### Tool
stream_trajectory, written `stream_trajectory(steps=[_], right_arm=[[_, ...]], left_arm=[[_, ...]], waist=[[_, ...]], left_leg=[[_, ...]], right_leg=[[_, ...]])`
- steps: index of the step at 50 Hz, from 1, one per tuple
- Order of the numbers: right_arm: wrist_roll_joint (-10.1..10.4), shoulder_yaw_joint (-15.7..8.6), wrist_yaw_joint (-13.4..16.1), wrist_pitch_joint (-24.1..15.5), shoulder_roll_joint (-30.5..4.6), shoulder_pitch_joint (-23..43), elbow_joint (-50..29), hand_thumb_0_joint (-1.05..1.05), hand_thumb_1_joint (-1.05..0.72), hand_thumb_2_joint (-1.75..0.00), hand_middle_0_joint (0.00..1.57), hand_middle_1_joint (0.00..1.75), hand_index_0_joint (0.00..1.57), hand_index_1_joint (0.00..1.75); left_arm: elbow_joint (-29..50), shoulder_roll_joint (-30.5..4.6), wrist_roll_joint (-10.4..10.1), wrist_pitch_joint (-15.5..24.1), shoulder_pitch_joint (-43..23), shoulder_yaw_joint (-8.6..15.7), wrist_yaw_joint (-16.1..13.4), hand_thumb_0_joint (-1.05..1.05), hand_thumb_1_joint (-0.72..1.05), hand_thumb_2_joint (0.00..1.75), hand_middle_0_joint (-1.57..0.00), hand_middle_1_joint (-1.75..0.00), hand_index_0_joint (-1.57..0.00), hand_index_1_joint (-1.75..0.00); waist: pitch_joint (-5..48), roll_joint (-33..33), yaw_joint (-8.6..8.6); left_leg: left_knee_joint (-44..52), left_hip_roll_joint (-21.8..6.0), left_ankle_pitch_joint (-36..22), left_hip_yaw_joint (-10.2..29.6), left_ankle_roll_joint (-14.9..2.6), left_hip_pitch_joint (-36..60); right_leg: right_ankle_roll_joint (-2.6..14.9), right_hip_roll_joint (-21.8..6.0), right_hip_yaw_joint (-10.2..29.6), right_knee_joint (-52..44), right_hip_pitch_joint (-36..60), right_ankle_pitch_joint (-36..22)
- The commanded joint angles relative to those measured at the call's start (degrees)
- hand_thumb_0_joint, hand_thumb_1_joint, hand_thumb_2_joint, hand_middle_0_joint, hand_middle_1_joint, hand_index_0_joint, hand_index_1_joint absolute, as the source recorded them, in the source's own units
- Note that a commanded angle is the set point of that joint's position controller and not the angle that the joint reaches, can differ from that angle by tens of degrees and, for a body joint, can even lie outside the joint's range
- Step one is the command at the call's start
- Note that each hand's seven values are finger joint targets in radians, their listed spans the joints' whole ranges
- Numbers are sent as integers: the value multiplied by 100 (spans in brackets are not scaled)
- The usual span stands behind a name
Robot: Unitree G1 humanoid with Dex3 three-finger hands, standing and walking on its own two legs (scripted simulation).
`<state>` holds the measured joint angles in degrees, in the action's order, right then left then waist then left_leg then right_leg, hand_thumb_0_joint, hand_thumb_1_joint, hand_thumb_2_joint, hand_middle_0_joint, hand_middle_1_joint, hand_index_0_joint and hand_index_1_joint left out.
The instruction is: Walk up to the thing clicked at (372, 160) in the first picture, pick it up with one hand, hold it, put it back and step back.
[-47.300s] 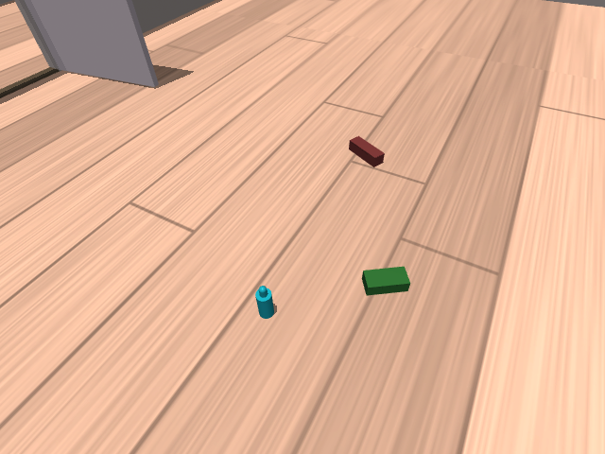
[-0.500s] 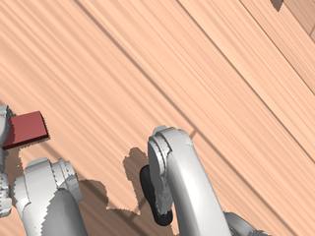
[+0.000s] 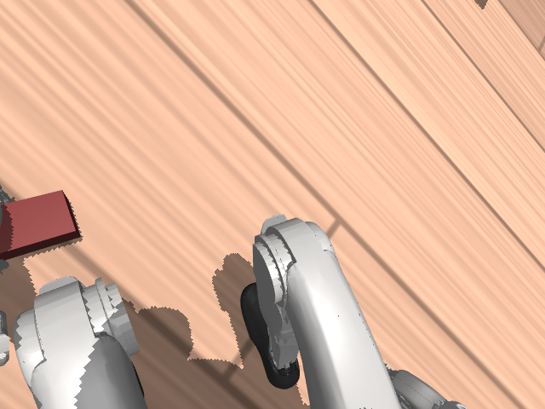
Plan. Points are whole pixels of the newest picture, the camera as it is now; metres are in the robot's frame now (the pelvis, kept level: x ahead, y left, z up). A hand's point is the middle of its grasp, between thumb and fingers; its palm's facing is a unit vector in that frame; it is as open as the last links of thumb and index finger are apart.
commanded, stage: settle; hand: left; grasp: from above
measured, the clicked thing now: out of the picture +0.41 +0.29 -0.27
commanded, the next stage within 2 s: lift in 0.92 s
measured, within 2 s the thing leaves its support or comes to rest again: leaves its support in 0.38 s
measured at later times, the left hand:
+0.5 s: hand out of the picture +0.40 +0.30 -0.21, palm faces -0.34 -0.14 -0.93, open 10.0 cm
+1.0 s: hand out of the picture +0.38 +0.30 -0.13, palm faces -0.43 -0.11 -0.90, open 10.0 cm
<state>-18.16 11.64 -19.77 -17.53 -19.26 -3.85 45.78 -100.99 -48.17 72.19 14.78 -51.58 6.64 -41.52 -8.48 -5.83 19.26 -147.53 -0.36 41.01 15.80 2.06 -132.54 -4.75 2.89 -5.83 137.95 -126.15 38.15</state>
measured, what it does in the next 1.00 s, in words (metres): stands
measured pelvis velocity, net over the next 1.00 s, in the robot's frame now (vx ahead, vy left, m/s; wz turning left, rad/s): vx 0.00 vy -0.01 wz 0.10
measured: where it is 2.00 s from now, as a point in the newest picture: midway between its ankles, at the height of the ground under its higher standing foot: (209, 389)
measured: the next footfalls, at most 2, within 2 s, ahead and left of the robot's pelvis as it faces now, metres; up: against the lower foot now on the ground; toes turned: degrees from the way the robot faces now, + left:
none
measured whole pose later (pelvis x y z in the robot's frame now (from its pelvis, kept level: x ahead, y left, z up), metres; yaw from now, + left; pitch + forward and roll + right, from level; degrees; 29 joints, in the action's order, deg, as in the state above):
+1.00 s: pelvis +0.00 -0.01 +0.04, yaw +6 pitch +32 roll -7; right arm -8.1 0.1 -12.3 -6.8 -17.2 -7.4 44.1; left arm -74.5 -34.5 70.0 11.7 -43.7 3.3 -24.2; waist 4.6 0.5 10.9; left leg -136.6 -0.3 38.4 9.4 2.5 -130.6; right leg -3.4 0.3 -1.6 132.2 -126.6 37.9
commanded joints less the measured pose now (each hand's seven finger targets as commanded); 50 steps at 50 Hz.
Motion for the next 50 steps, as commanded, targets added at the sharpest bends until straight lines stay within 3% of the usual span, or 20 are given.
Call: stream_trajectory(steps=[1, 8, 10, 15, 17, 18, 19, 22, 23, 26, 27, 28, 29, 31, 34, 36, 37, 40, 45, 50], right_arm=[[6, -501, 45, 11, -1810, -793, -44, 0, -89, -90, 20, 30, 20, 30], [22, -563, 22, -7, -1808, -879, 20, 0, -90, -90, 20, 30, 20, 30], [10, -584, -5, -20, -1794, -957, 66, 0, -90, -90, 20, 30, 20, 30], [63, -843, -78, -72, -1879, -977, 34, 0, -90, -90, 20, 30, 20, 30], [168, -921, -134, -88, -1768, -949, 91, 0, -90, -90, 20, 30, 20, 30], [215, -994, -122, -81, -1810, -921, 20, 0, -90, -90, 20, 30, 20, 30], [277, -1072, -133, -47, -1791, -933, -55, 0, -90, -90, 20, 30, 20, 30], [459, -1161, -216, 45, -1588, -770, 16, 0, -90, -90, 20, 30, 20, 30], [518, -1232, -203, 83, -1645, -804, 50, 0, -90, -90, 20, 30, 20, 30], [752, -1391, -133, 292, -1537, -984, 18, 0, -90, -90, 20, 30, 20, 30], [783, -1374, -148, 319, -1463, -949, 48, 0, -90, -90, 20, 30, 20, 30], [768, -1395, -127, 333, -1486, -1054, 40, 0, -90, -90, 20, 30, 20, 30], [832, -1372, -101, 392, -1433, -1108, 2, 0, -90, -90, 20, 30, 20, 30], [867, -1499, 9, 452, -1509, -1176, -145, 0, -90, -90, 20, 30, 20, 30], [894, -1510, 126, 533, -1359, -1242, -179, 0, -90, -90, 20, 30, 20, 30], [958, -1486, 246, 617, -1295, -1273, -150, 0, -91, -90, 20, 30, 20, 30], [968, -1555, 313, 647, -1379, -1281, -252, 0, -91, -90, 20, 30, 20, 30], [965, -1491, 465, 745, -1178, -1212, -279, 0, -90, -90, 20, 30, 20, 30], [1036, -1548, 724, 939, -1120, -1188, -374, 0, -90, -90, 20, 30, 20, 30], [1080, -1623, 909, 1092, -1092, -1286, -375, 0, -90, -90, 20, 30, 20, 30]], left_arm=[[596, -955, 89, 90, -1155, -136, -269, 0, 45, 75, -81, -67, -81, -68], [779, -985, 66, -61, -1235, -72, -344, 0, 45, 82, -83, -79, -84, -78], [900, -1098, 45, -106, -1310, 108, -382, 0, 45, 86, -84, -81, -84, -80], [1433, -1140, 40, -214, -1417, 239, -305, 0, 51, 90, -87, -85, -88, -84], [1806, -841, -55, -262, -1337, 175, -221, 0, 51, 89, -87, -85, -88, -84], [2005, -1197, -111, -277, -1209, 476, -217, 0, 52, 89, -86, -87, -88, -85], [2651, -1218, -125, -286, -1155, 593, -198, 0, 50, 91, -85, -88, -87, -86], [2288, -161, -270, -496, -642, -87, 43, 0, 47, 84, -82, -85, -85, -82], [2467, -432, -256, -546, -860, 55, 90, 0, 45, 79, -79, -83, -82, -79], [3087, -171, -418, -772, -801, -19, 340, 0, 44, 78, -78, -82, -82, -78], [2510, 212, -421, -848, -662, -290, 444, 0, 44, 80, -81, -80, -83, -78], [2605, 278, -432, -855, -805, -324, 535, 0, 45, 75, -80, -78, -83, -75], [2662, 439, -408, -878, -849, -485, 650, 0, 44, 75, -80, -77, -82, -74], [3027, 69, -442, -865, -997, -209, 858, 0, 44, 75, -81, -76, -83, -74], [2927, 605, -567, -763, -1160, -521, 1226, 0, 46, 76, -83, -78, -85, -76], [2846, 349, -562, -668, -1215, -493, 1391, 0, 44, 78, -84, -78, -85, -77], [3112, -190, -520, -588, -1284, -115, 1428, 0, 46, 80, -84, -80, -86, -79], [3012, 194, -471, -454, -1237, -406, 1555, 0, 55, 79, -89, -81, -92, -78], [3578, -321, -317, -310, -1251, -65, 1507, 0, 61, 83, -94, -81, -96, -79], [3968, -234, -229, -319, -1270, -42, 1380, 0, 62, 89, -95, -80, -96, -79]], waist=[[3448, 2267, 208], [3559, 2490, 202], [3708, 2582, 163], [3925, 2932, 78], [4182, 3187, -83], [4389, 3288, -198], [4950, 3577, -419], [4645, 3495, -378], [4603, 3348, -397], [5224, 3405, -703], [4721, 3005, -544], [4470, 2729, -425], [4476, 2632, -459], [4664, 2228, -509], [4697, 1843, -398], [4605, 1630, -500], [4663, 1648, -559], [4600, 1580, -556], [5236, 2040, -878], [5420, 2083, -873]], left_leg=[[1525, -82, -811, -816, -218, 2470], [1491, -98, -1019, -845, -187, 2594], [1506, -96, -1093, -850, -180, 2643], [1682, -94, -902, -859, -137, 2900], [1809, -66, -975, -829, -110, 3120], [1801, -102, -1040, -851, -106, 3194], [1900, -72, -1319, -858, -80, 3479], [2040, -71, -1123, -953, -85, 3291], [2052, -60, -1087, -959, -108, 3179], [2198, -40, -1575, -1095, -127, 3372], [2176, -44, -1373, -1087, -153, 3107], [2164, -35, -1279, -1100, -196, 2847], [2230, -1, -1191, -1134, -236, 2795], [2188, 8, -1261, -1119, -298, 2732], [2246, 62, -1098, -1151, -349, 2640], [2292, 88, -683, -1163, -382, 2389], [2319, 96, -644, -1150, -375, 2444], [2394, 145, -388, -1258, -355, 2388], [2496, 120, -747, -1414, -298, 2932], [2617, 114, -1062, -1504, -311, 3097]], right_leg=[[548, 175, -907, -1196, 1713, -1078], [553, 184, -887, -1165, 1762, -1322], [558, 181, -879, -1174, 1808, -1368], [582, 137, -872, -1156, 1603, -1144], [581, 84, -895, -1061, 1413, -1154], [601, 106, -853, -1082, 1545, -1252], [617, 79, -833, -1053, 1619, -1438], [660, 122, -802, -1076, 1187, -1316], [646, 114, -756, -1136, 1145, -1321], [689, 93, -601, -1278, 1323, -1687], [694, 98, -607, -1282, 1120, -1554], [656, 95, -598, -1390, 1113, -1499], [676, 111, -548, -1498, 1206, -1395], [641, 48, -478, -1600, 1397, -1454], [621, 36, -399, -1799, 1660, -1294], [639, 44, -302, -1899, 1711, -786], [637, 19, -292, -1894, 1705, -684], [664, 17, -208, -2056, 1746, -297], [715, -16, -72, -2057, 1915, -612], [694, -90, -82, -2151, 1962, -1072]])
